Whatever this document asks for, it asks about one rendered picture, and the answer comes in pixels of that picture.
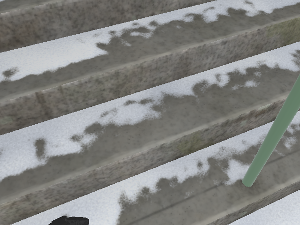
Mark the robot left hand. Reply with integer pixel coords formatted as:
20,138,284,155
49,216,89,225

